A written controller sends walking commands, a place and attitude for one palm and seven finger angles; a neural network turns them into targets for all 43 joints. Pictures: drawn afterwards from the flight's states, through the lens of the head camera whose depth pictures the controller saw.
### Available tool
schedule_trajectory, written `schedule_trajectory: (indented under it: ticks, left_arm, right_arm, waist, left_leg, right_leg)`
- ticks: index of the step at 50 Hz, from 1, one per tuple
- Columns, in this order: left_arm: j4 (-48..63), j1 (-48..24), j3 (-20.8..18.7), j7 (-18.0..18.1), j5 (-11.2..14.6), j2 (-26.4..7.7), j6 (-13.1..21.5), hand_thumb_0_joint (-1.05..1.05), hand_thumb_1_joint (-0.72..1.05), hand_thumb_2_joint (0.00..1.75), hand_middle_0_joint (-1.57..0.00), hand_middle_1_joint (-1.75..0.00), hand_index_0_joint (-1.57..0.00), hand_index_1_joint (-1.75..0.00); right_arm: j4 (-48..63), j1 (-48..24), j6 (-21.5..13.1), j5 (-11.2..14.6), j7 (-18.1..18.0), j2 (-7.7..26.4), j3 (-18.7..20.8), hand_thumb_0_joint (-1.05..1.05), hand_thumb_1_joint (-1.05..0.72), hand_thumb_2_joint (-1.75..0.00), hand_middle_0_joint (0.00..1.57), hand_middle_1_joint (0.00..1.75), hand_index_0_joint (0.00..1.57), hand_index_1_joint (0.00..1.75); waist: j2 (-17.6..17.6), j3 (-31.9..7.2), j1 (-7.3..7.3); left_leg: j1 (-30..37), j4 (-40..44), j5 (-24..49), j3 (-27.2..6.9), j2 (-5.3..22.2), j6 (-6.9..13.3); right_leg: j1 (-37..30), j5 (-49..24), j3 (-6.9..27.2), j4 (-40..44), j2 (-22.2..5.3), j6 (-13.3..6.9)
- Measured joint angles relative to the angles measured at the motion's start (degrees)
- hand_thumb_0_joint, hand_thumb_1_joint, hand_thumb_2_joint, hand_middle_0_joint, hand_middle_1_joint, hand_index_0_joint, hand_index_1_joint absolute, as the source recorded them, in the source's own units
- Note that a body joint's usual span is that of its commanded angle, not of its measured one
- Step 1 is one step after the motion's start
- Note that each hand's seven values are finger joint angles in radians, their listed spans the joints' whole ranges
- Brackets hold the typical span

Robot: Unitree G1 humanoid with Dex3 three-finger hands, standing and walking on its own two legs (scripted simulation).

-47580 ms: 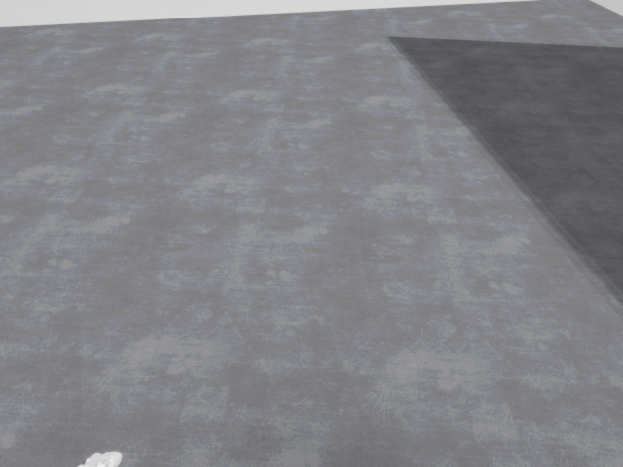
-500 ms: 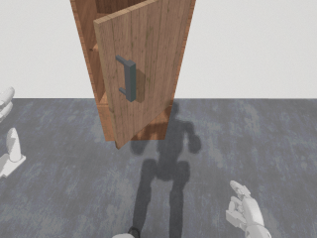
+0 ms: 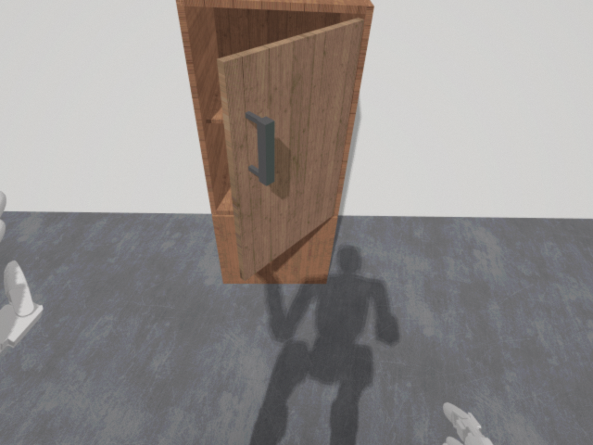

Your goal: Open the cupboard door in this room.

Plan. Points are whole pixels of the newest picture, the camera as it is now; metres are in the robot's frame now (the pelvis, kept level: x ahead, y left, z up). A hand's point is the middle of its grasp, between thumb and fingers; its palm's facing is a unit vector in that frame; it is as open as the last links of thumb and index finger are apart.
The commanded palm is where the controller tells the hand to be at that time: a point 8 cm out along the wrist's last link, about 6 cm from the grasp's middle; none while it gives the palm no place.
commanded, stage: stop stepping back and stand still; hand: left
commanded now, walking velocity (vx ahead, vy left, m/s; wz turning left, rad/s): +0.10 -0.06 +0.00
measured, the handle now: (259, 148) +0.63 +0.10 +0.08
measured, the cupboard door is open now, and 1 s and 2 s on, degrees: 45 45 45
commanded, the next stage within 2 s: let the arm hang, fingers relaxed in 0.18 s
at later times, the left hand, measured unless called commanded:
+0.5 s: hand out of the picture +0.10 +0.21 -0.13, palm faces +0.09 -0.95 -0.29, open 7.4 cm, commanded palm none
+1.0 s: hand out of the picture -0.06 +0.21 -0.16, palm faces +0.11 -0.96 -0.26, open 7.4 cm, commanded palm none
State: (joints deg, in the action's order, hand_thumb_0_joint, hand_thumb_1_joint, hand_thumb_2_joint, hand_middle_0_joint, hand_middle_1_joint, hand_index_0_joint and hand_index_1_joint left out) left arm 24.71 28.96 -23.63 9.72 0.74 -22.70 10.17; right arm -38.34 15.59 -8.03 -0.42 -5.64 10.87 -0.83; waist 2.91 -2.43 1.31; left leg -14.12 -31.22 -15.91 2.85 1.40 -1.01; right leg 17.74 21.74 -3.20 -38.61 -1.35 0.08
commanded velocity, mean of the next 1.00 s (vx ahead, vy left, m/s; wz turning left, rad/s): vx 0.01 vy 0.00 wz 0.00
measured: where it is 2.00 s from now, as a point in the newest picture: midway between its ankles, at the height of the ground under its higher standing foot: outside the picture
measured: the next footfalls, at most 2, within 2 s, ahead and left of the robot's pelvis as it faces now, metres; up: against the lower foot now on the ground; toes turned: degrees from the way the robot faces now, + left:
none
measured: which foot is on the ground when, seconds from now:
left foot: down 0.00-1.00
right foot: down 0.00-1.00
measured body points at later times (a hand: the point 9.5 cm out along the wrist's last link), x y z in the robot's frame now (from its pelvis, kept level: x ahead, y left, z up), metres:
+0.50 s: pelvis -0.02 +0.00 -0.01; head -0.02 -0.02 +0.44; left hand +0.09 +0.26 -0.11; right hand +0.11 -0.24 -0.14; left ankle +0.02 +0.13 -0.73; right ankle +0.01 -0.10 -0.73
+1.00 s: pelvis -0.02 +0.01 +0.01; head +0.00 +0.00 +0.46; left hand -0.06 +0.26 -0.14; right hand -0.02 -0.22 -0.16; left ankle +0.02 +0.13 -0.73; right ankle +0.00 -0.10 -0.73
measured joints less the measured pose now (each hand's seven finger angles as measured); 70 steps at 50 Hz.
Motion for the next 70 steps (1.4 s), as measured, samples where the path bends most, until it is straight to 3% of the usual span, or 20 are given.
schedule_trajectory:
  ticks: [2, 5, 9, 11, 13, 15, 17, 20, 23, 27, 29, 36, 47, 59, 70]
  left_arm:
    - [0.63, 1.15, -0.79, -0.22, -0.14, -1.44, 0.22, 0.01, 0.89, 0.9, -0.21, -0.3, -0.21, -0.3]
    - [1.59, 2.13, -0.75, -0.79, -0.03, -1.97, 1.25, 0.01, 0.89, 0.9, -0.21, -0.3, -0.21, -0.3]
    - [1.63, 3.0, 0.4, -1.39, 0.32, -0.6, 2.83, 0.01, 0.89, 0.9, -0.21, -0.3, -0.21, -0.3]
    - [0.98, 3.39, 0.47, -1.36, 0.18, 0.07, 3.2, 0.01, 0.89, 0.9, -0.21, -0.3, -0.21, -0.3]
    - [0.73, 3.41, 0.42, -1.1, 0.2, 0.45, 3.08, 0.01, 0.88, 0.9, -0.21, -0.3, -0.21, -0.3]
    - [-1.35, 1.93, 1.57, -1.69, -0.63, 0.76, 3.17, 0.01, 0.89, 0.9, -0.21, -0.3, -0.21, -0.3]
    - [-12.43, -4.13, 5.78, -4.4, -1.71, 1.23, -0.81, 0.0, 0.89, 0.9, -0.21, -0.3, -0.21, -0.3]
    - [-34.55, -12.03, 12.17, -7.02, -2.31, 4.69, -8.9, 0.0, 0.9, 0.9, -0.2, -0.3, -0.2, -0.3]
    - [-52.67, -14.88, 17.75, -8.36, -2.57, 7.65, -12.35, 0.0, 0.91, 0.9, -0.2, -0.3, -0.19, -0.3]
    - [-70.59, -13.44, 24.47, -9.76, -2.36, 13.63, -13.46, 0.01, 0.91, 0.9, -0.2, -0.3, -0.19, -0.3]
    - [-74.91, -13.05, 22.57, -7.94, -1.43, 14.0, -12.48, -0.02, 0.99, 0.9, -0.21, -0.3, -0.2, -0.3]
    - [-85.32, -11.49, 22.7, -8.52, -1.46, 11.52, -11.53, -0.02, 0.99, 0.9, -0.21, -0.3, -0.21, -0.3]
    - [-90.83, -11.59, 22.32, -8.22, -1.49, 11.53, -11.02, 0.0, 0.92, 0.9, -0.2, -0.3, -0.2, -0.3]
    - [-89.48, -17.06, 22.29, -8.46, -1.74, 11.48, -9.95, 0.0, 0.91, 0.9, -0.2, -0.3, -0.2, -0.3]
    - [-88.84, -20.93, 22.26, -8.82, -1.69, 9.16, -9.3, 0.0, 0.9, 0.9, -0.2, -0.3, -0.2, -0.3]
  right_arm:
    - [0.76, 0.16, -0.6, -0.01, 0.64, -1.03, -0.57, 0.02, -0.9, -0.9, 0.2, 0.3, 0.21, 0.3]
    - [0.99, 0.11, -0.53, 0.07, 1.63, -1.13, -0.93, 0.02, -0.9, -0.9, 0.2, 0.3, 0.21, 0.3]
    - [-0.55, -0.16, 0.77, 0.34, 2.3, -0.09, -0.08, 0.02, -0.9, -0.9, 0.2, 0.3, 0.21, 0.3]
    - [-0.87, -0.06, 1.2, 0.3, 2.02, 0.49, 0.07, 0.02, -0.9, -0.9, 0.2, 0.3, 0.21, 0.3]
    - [-0.67, 0.12, 1.13, 0.19, 1.52, 1.13, 0.16, 0.02, -0.9, -0.9, 0.2, 0.3, 0.21, 0.3]
    - [-0.52, 0.4, -0.15, -0.11, 2.38, 2.96, 0.98, 0.02, -0.9, -0.9, 0.2, 0.3, 0.21, 0.3]
    - [-2.64, -1.18, 1.67, -0.52, 4.22, 4.78, 2.01, 0.01, -0.9, -0.9, 0.2, 0.3, 0.21, 0.3]
    - [-5.45, -3.29, 5.4, -1.82, 4.91, 5.51, 1.78, 0.01, -0.9, -0.9, 0.2, 0.3, 0.21, 0.3]
    - [-7.18, -4.34, 7.19, -1.7, 5.27, 3.99, 0.75, 0.01, -0.91, -0.9, 0.2, 0.3, 0.21, 0.3]
    - [-11.28, -4.54, 9.04, -0.91, 5.53, 2.06, 0.73, 0.01, -0.91, -0.9, 0.2, 0.3, 0.21, 0.3]
    - [-13.99, -3.29, 9.41, -0.75, 5.36, 0.57, 0.64, 0.01, -0.91, -0.9, 0.2, 0.3, 0.2, 0.3]
    - [-22.27, 0.44, 10.32, -0.78, 4.67, -1.65, 0.85, 0.01, -0.91, -0.9, 0.2, 0.3, 0.2, 0.3]
    - [-26.74, 1.95, 9.69, -0.48, 4.15, -1.38, 1.73, 0.01, -0.91, -0.9, 0.2, 0.3, 0.2, 0.3]
    - [-25.84, -2.58, 8.69, -0.63, 4.4, 0.73, 2.15, 0.01, -0.91, -0.9, 0.2, 0.3, 0.2, 0.3]
    - [-25.41, -6.51, 8.15, -0.59, 4.61, 3.79, 2.11, 0.01, -0.91, -0.9, 0.2, 0.3, 0.21, 0.3]
  waist:
    - [-0.26, 0.52, 0.61]
    - [-2.28, 1.41, 0.6]
    - [-2.72, 1.45, -0.69]
    - [-2.36, 1.49, -1.02]
    - [-2.17, 1.72, -1.15]
    - [-4.13, 1.23, -1.17]
    - [-4.86, 0.59, -1.22]
    - [-5.16, 0.03, -0.03]
    - [-2.9, 1.23, -0.04]
    - [-3.4, 3.53, 0.9]
    - [-2.73, 4.4, 0.29]
    - [-3.35, 6.11, -1.53]
    - [-4.68, 6.35, -1.32]
    - [-4.57, 4.9, -0.96]
    - [-4.53, 5.34, -0.83]
  left_leg:
    - [-0.17, -0.28, -0.05, -0.28, 0.29, -0.33]
    - [-2.03, -3.61, -2.34, -1.54, 1.52, 0.23]
    - [-8.14, -19.43, -6.71, -2.01, -0.32, 1.18]
    - [-7.87, -17.49, -5.72, -0.73, -0.4, 1.48]
    - [-5.23, -9.25, -3.18, 0.22, -0.11, 1.87]
    - [-3.44, -1.71, 2.07, -1.51, 0.61, 3.05]
    - [-6.37, -4.41, 2.2, -2.27, -0.96, 2.83]
    - [-7.83, -5.01, 1.15, -3.14, -3.34, 2.3]
    - [-7.31, -4.79, 1.61, -2.42, -4.49, 1.59]
    - [-4.89, -2.67, 2.48, -3.67, -2.9, 1.08]
    - [-4.15, -1.09, 3.57, -4.69, -2.12, 0.66]
    - [-2.23, 4.07, 6.24, -5.27, -1.25, 0.54]
    - [-0.38, 7.23, 7.57, -4.17, -2.41, 1.49]
    - [0.87, 8.14, 7.36, -3.78, -2.67, 1.5]
    - [2.55, 9.6, 7.2, -3.97, -2.14, 1.03]
  right_leg:
    - [-1.21, -0.95, -0.64, 2.24, 0.8, 0.08]
    - [-1.88, -5.3, -1.81, 4.71, 2.44, -3.18]
    - [-2.16, -5.92, -1.66, 6.62, 2.35, -4.04]
    - [-2.87, -6.73, -1.47, 8.01, 1.9, -3.64]
    - [-3.37, -6.91, -1.63, 8.44, 1.64, -3.19]
    - [-1.95, -5.76, -2.97, 6.23, 2.1, -2.37]
    - [2.55, 0.71, -1.2, -2.08, 0.99, -0.92]
    - [5.89, 6.64, 3.06, -9.99, 0.75, 0.09]
    - [2.75, -3.06, 5.26, -1.79, 0.41, -0.31]
    - [-0.28, -3.76, 4.01, 1.32, 1.99, -1.54]
    - [-1.9, -4.85, 3.04, 4.38, 2.75, -1.85]
    - [-4.98, -9.14, 2.62, 12.09, 3.55, -1.78]
    - [-5.75, -9.56, 3.66, 13.29, 2.27, -0.93]
    - [-6.43, -8.9, 4.06, 13.17, 1.98, -0.86]
    - [-8.36, -9.1, 3.94, 15.25, 2.49, -1.28]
